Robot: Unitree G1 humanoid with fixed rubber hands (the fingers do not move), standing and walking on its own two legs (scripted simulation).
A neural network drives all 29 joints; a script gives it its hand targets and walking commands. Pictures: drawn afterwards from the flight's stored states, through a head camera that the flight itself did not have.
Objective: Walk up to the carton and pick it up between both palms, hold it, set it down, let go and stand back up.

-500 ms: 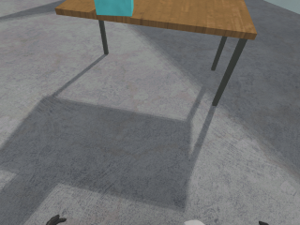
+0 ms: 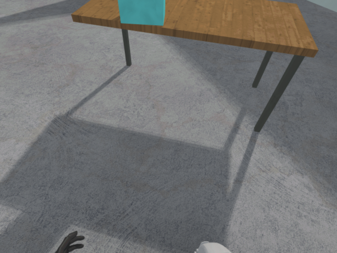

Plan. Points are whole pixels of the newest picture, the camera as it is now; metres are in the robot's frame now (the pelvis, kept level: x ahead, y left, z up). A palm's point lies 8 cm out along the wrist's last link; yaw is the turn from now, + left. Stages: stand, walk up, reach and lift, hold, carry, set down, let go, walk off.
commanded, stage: walk up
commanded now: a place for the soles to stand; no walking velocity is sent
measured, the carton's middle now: out of the picture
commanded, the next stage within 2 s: none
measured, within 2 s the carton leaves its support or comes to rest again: neither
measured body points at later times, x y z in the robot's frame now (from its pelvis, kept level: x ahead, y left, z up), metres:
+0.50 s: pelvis +0.16 +0.05 -0.01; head +0.17 +0.04 +0.44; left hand +0.21 +0.36 -0.10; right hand +0.30 -0.23 -0.10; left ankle +0.25 +0.18 -0.70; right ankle +0.11 -0.11 -0.72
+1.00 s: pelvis +0.32 +0.06 +0.00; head +0.33 +0.08 +0.45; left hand +0.43 +0.35 -0.10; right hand +0.37 -0.23 -0.09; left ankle +0.27 +0.18 -0.72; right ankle +0.36 -0.09 -0.68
